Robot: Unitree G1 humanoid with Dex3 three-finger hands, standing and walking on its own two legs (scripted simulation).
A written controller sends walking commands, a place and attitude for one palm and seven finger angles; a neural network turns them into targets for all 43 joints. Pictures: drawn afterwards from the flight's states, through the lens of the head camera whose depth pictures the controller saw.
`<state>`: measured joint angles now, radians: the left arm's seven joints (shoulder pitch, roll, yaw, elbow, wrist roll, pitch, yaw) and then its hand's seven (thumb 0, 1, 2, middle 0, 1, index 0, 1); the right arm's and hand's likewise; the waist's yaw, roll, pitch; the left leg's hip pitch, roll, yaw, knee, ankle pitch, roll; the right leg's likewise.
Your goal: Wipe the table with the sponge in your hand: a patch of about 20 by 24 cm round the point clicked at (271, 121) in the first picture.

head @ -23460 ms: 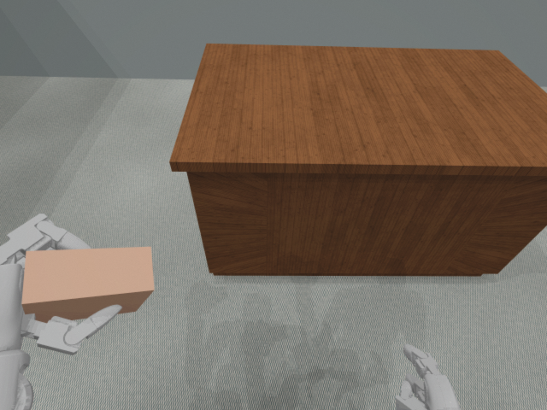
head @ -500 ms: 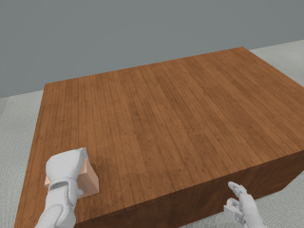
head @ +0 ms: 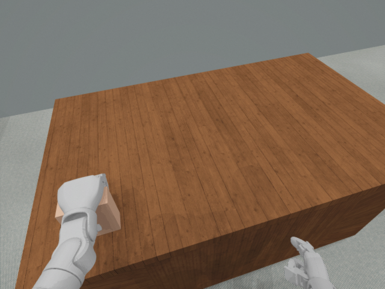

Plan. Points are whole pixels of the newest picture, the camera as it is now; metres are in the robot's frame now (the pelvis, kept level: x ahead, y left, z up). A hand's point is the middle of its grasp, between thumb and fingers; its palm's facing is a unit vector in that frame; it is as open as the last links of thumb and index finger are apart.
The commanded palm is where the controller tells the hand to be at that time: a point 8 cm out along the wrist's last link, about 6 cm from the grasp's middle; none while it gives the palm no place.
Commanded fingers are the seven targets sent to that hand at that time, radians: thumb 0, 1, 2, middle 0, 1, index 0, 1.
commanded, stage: wipe forward along the first lane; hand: left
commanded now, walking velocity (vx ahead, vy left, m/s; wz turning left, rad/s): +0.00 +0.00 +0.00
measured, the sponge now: (93, 218) +0.25 +0.29 -0.03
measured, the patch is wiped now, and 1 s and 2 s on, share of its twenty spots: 0.00 0.15 0.25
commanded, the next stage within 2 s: slide across to the middle lane in 1.38 s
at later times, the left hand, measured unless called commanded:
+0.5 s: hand (93, 187) +0.32 +0.31 +0.00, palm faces -0.13 +0.01 -0.99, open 9.5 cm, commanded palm +0.30 +0.30 +0.04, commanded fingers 0.00 0.10 1.30 -1.20 -1.60 -1.20 -1.60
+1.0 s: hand (92, 170) +0.36 +0.33 +0.00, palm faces -0.16 +0.03 -0.99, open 9.5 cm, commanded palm +0.35 +0.32 +0.04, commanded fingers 0.00 0.10 1.30 -1.20 -1.60 -1.20 -1.60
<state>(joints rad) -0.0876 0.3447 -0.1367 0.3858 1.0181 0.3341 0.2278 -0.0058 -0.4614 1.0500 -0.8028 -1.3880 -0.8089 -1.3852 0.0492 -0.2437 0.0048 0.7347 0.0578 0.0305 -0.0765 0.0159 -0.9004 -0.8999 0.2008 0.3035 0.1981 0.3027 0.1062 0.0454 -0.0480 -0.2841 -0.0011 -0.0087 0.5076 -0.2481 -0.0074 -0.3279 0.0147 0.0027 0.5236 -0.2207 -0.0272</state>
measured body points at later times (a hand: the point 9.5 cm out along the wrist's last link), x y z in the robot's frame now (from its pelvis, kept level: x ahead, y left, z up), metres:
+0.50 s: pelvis -0.01 -0.01 -0.01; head +0.02 -0.03 +0.44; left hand +0.32 +0.30 +0.06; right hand +0.15 -0.26 -0.13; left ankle +0.01 +0.13 -0.74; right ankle +0.03 -0.10 -0.74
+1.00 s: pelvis -0.01 +0.00 -0.02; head +0.05 -0.01 +0.43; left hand +0.37 +0.33 +0.06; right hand +0.10 -0.27 -0.15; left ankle +0.01 +0.13 -0.74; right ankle +0.03 -0.10 -0.74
